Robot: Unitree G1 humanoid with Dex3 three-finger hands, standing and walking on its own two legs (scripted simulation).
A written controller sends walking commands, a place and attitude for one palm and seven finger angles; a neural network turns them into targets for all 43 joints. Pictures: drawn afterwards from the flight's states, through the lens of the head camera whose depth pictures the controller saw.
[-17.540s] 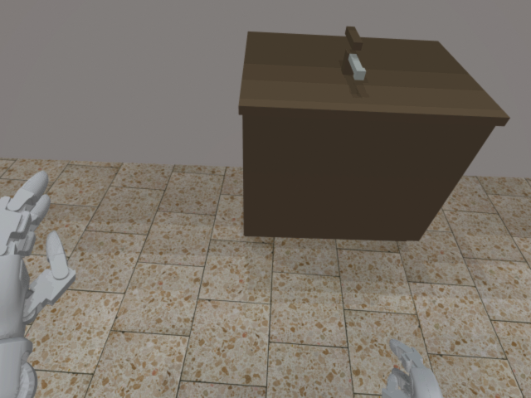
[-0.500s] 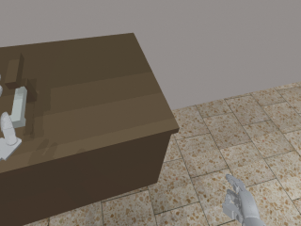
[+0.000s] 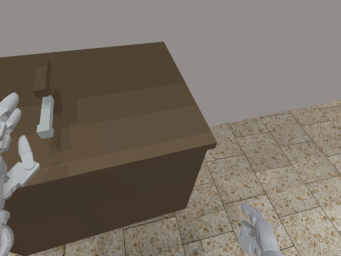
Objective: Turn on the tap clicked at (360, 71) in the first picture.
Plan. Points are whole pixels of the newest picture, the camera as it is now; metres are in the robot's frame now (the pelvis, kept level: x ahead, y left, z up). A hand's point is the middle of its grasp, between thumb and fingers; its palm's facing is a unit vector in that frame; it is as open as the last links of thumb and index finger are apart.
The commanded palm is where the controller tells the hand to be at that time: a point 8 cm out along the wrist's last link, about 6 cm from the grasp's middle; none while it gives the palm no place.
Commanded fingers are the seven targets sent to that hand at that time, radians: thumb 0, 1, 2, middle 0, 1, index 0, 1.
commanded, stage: come to a stop and stand still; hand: left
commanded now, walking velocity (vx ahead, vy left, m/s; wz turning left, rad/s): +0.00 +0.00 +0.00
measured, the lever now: (45, 130) +0.37 +0.36 +0.04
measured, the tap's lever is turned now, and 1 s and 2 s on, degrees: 0 0 0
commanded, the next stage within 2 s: look again from close up in 0.20 s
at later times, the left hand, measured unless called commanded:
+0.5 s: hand (51, 167) +0.22 +0.23 +0.15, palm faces +0.39 -0.84 -0.37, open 7.4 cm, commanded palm +0.17 +0.27 +0.17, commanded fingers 0.00 0.90 0.90 -0.20 -0.30 -0.20 -0.30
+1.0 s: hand (52, 154) +0.24 +0.24 +0.16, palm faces +0.42 -0.84 -0.35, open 7.4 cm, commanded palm +0.17 +0.26 +0.17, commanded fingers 0.00 0.90 0.90 -0.20 -0.30 -0.20 -0.30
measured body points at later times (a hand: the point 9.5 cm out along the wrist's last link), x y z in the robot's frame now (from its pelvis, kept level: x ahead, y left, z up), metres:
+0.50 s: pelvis +0.01 -0.01 +0.00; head +0.02 +0.00 +0.45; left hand +0.19 +0.27 +0.17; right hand +0.19 -0.24 -0.08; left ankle +0.03 +0.06 -0.74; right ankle +0.01 -0.16 -0.74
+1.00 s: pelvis +0.01 -0.02 +0.00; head +0.03 -0.01 +0.45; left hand +0.21 +0.28 +0.18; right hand +0.19 -0.24 -0.07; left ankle +0.03 +0.06 -0.74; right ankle +0.01 -0.16 -0.74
